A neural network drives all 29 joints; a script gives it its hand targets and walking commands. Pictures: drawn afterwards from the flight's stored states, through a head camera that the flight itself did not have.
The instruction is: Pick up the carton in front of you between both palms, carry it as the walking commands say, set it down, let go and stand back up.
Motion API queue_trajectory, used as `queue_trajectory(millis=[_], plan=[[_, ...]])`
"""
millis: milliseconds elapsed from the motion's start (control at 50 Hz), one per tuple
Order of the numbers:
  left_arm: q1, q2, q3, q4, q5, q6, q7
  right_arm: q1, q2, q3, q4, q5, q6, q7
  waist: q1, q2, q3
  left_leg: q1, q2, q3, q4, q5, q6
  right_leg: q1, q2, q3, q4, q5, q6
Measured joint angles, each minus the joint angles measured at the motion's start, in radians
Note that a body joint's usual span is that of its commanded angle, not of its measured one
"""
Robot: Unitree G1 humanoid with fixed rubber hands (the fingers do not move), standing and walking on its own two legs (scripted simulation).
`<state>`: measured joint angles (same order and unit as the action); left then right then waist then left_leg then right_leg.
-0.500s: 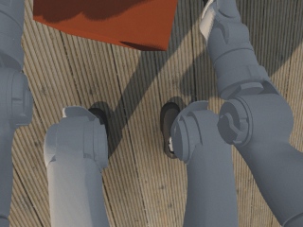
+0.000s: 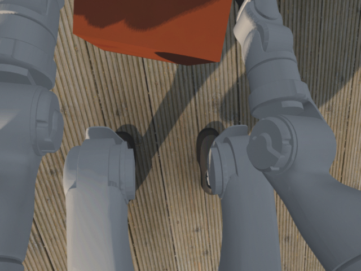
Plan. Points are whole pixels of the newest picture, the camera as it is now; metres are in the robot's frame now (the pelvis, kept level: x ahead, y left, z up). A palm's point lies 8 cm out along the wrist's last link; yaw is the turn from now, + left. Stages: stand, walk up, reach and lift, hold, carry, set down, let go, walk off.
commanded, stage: reach and lift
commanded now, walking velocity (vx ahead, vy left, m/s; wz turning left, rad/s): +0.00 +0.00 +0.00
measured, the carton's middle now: out of the picture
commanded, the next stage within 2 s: none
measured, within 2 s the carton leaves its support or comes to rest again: leaves its support in 0.06 s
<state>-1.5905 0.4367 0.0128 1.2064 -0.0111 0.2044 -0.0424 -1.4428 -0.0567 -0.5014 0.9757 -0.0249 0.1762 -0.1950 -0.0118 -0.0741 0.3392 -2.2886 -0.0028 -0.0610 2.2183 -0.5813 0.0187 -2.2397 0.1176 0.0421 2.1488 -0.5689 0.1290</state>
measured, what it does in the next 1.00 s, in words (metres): rises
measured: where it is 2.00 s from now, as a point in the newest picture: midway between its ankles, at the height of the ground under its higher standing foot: (168, 175)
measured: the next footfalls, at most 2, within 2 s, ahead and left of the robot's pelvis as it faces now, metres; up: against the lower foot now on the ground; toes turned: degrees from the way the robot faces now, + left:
none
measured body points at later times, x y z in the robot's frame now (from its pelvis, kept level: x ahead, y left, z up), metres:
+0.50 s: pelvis -0.01 -0.02 +0.08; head +0.27 +0.06 +0.43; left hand +0.51 +0.22 +0.00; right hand +0.51 -0.09 +0.01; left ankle +0.10 +0.12 -0.34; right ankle +0.13 -0.15 -0.34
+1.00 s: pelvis +0.03 -0.02 +0.20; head +0.22 +0.04 +0.60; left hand +0.46 +0.21 +0.14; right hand +0.49 -0.10 +0.15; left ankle +0.10 +0.12 -0.34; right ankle +0.13 -0.15 -0.34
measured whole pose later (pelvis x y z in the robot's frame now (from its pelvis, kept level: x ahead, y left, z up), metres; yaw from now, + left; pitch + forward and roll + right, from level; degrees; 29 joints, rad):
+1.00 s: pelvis +0.03 -0.02 +0.20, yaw +8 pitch +37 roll -2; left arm -0.88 0.06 0.29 0.75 0.18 0.39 0.02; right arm -0.78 0.14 -0.49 0.57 -0.14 0.31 -0.14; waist -0.03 -0.04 -0.21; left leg -1.70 -0.10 -0.12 1.53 -0.48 -0.05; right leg -1.66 0.12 0.10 1.52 -0.52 0.08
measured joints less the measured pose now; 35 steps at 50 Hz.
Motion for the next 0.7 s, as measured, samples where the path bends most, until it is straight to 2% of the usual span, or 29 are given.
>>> queue_trajectory(millis=[140, 220, 300, 380, 480, 580, 700], plan=[[0.123, -0.041, -0.029, -0.143, -0.036, 0.056, 0.076, 0.129, 0.037, 0.049, -0.157, 0.077, 0.017, -0.043, -0.011, -0.013, -0.074, 0.0, -0.024, 0.003, -0.017, 0.003, -0.012, 0.002, 0.023, 0.027, -0.003, -0.011, 0.009], [0.196, -0.077, -0.01, -0.239, -0.025, 0.096, 0.083, 0.239, 0.081, 0.036, -0.289, 0.077, 0.036, -0.051, -0.009, -0.018, -0.146, 0.014, -0.053, -0.009, -0.06, 0.022, -0.036, 0.019, 0.027, 0.036, -0.034, -0.013, 0.015], [0.243, -0.122, 0.053, -0.27, 0.022, 0.135, 0.072, 0.304, 0.117, -0.004, -0.335, 0.031, 0.062, -0.03, -0.005, -0.017, -0.229, 0.05, -0.076, -0.026, -0.128, 0.047, -0.058, 0.055, 0.017, 0.03, -0.091, 0.001, 0.007], [0.26, -0.163, 0.14, -0.229, 0.106, 0.156, 0.052, 0.316, 0.154, -0.079, -0.316, -0.062, 0.095, -0.003, -0.009, 0.002, -0.313, 0.089, -0.095, -0.042, -0.211, 0.076, -0.07, 0.095, 0.005, 0.021, -0.166, 0.019, -0.014], [0.286, -0.206, 0.23, -0.212, 0.198, 0.166, 0.035, 0.334, 0.18, -0.13, -0.319, -0.15, 0.126, 0.022, -0.015, 0.024, -0.383, 0.141, -0.102, -0.051, -0.309, 0.103, -0.072, 0.147, 0.006, 0.024, -0.26, 0.043, -0.021], [0.338, -0.249, 0.282, -0.256, 0.241, 0.167, 0.031, 0.37, 0.185, -0.128, -0.351, -0.173, 0.14, 0.04, -0.015, 0.029, -0.427, 0.193, -0.098, -0.046, -0.39, 0.116, -0.07, 0.193, 0.012, 0.039, -0.337, 0.061, -0.02], [0.438, -0.289, 0.287, -0.355, 0.233, 0.18, 0.038, 0.44, 0.188, -0.084, -0.398, -0.154, 0.15, 0.047, -0.013, 0.022, -0.465, 0.268, -0.092, -0.042, -0.471, 0.117, -0.07, 0.26, 0.015, 0.053, -0.412, 0.066, -0.025]])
